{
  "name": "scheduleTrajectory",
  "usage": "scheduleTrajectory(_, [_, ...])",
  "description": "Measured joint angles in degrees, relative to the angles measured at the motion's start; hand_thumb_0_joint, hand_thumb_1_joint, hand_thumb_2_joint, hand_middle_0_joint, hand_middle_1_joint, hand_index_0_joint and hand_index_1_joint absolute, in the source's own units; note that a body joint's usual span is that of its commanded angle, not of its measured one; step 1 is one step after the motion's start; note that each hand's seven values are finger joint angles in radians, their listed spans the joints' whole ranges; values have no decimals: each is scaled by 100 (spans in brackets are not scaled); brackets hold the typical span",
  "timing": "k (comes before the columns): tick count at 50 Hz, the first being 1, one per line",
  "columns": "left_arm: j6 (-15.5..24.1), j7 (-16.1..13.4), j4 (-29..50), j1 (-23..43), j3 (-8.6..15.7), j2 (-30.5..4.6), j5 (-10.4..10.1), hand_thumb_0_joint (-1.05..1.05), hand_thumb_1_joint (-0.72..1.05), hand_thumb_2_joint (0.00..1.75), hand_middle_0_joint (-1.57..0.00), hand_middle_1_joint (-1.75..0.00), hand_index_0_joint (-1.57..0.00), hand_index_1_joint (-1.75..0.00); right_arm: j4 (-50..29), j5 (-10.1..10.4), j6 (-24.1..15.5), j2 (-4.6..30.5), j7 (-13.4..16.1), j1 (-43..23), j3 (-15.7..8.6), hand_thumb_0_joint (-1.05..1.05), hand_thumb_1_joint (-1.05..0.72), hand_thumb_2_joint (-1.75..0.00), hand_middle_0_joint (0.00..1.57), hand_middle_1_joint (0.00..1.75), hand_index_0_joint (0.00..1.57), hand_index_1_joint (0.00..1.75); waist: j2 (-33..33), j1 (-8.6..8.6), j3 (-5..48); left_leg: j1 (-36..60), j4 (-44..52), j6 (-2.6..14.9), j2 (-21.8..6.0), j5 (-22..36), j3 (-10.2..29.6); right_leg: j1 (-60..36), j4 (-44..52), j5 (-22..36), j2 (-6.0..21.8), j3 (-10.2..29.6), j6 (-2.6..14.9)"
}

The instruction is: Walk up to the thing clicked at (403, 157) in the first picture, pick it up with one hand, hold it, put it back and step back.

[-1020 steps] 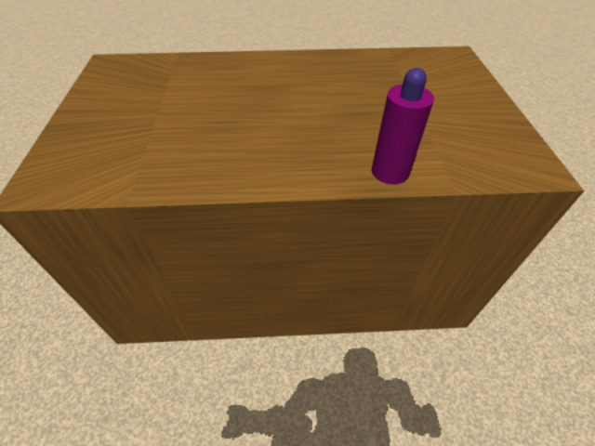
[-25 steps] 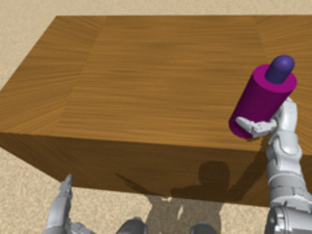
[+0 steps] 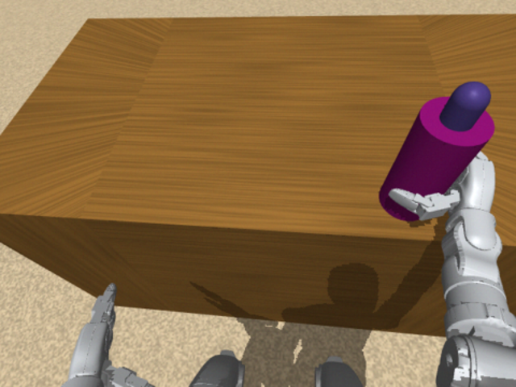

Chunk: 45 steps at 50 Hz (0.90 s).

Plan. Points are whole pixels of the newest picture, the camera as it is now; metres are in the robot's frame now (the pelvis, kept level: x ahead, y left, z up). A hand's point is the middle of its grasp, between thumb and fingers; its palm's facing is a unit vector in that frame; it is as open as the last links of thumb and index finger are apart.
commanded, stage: open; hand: right
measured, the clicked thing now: (433, 155) +0.43 -0.21 +0.11
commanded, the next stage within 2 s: withdraw in 0.48 s
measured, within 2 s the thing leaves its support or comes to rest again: neither
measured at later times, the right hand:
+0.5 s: hand (420, 181) +0.42 -0.21 +0.05, palm faces +0.18 +0.98 +0.02, open 13.0 cm
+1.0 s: hand (491, 116) +0.45 -0.26 +0.16, palm faces +0.24 +0.97 -0.02, open 17.3 cm
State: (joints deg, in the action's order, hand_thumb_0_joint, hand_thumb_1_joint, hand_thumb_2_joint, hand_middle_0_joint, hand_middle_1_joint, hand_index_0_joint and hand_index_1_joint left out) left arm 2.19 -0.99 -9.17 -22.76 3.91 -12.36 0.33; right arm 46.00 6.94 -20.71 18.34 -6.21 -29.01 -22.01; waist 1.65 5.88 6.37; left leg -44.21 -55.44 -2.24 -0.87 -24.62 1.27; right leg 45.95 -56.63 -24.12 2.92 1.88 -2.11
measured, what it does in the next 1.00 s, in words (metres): stands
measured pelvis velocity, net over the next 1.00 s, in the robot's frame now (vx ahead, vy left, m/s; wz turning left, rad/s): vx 0.02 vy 0.00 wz -0.01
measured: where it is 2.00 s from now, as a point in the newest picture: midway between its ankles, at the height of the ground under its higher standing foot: outside the picture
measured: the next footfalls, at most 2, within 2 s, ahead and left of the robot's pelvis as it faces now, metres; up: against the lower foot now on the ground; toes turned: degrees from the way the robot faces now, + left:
none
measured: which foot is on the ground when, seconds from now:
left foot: down 0.00-1.00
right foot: down 0.00-1.00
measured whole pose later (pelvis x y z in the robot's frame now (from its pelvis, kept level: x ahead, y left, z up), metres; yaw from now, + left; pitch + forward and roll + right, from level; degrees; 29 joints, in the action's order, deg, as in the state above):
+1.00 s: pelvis +0.02 +0.00 +0.02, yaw -1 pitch +10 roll +1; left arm 0.6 -2.8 -16.1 -21.0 2.2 -13.2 -2.2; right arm 45.0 8.5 -9.9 27.0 -9.8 -34.9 -24.7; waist 0.0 4.3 6.7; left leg -35.0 -48.5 -1.8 -1.0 -23.8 0.5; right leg 37.0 -49.7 -23.1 2.9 2.3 -2.5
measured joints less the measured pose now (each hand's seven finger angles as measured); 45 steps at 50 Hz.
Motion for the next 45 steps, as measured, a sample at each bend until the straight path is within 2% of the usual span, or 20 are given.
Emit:
scheduleTrajectory(13, [-27,5,264,-147,13,-42,-11,-1,-55,6,-6,-5,-5,-5,-55,17,73,35,21,-76,17,-1,47,-72,71,77,72,76,-4,-3,15,-178,-138,-2,7,-7,10,173,-134,-7,1,2,-1])
scheduleTrajectory(23, [-46,-2,333,-188,11,-36,-9,-1,-55,6,-6,-5,-5,-5,-182,-20,193,-18,97,61,57,-1,45,-43,70,60,70,60,15,19,-6,-204,-169,2,12,-44,26,191,-162,-50,7,-14,-6])
scheduleTrajectory(29, [-74,-34,271,-184,22,-37,5,-1,-56,7,-6,-5,-4,-6,-310,-22,144,-76,168,171,52,-1,49,-28,59,46,59,46,19,13,-13,-149,-139,13,20,-76,12,140,-136,-82,17,-3,-15])
scheduleTrajectory(36, [-160,-51,174,-64,15,-50,-7,-1,-55,6,-6,-6,-5,-6,-383,-48,192,-27,180,238,-39,-2,52,-19,39,31,39,31,1,21,-16,-3,-73,27,27,-110,0,-8,-64,-112,29,3,-29])
scheduleTrajectory(41, [-224,-106,41,-10,-6,-68,-77,-1,-53,5,-6,-6,-6,-5,-518,-11,383,163,138,164,-182,-2,53,-14,26,22,26,22,-20,-13,-52,300,132,38,28,-79,-26,-302,134,-80,35,15,-38])
scheduleTrajectory(45, [-229,-154,-237,38,-89,-55,-156,-1,-53,5,-6,-6,-6,-5,-445,46,625,457,-5,-106,-266,-2,54,-10,18,16,18,16,-59,-78,-30,602,378,48,13,-20,-62,-587,373,-12,24,36,-46])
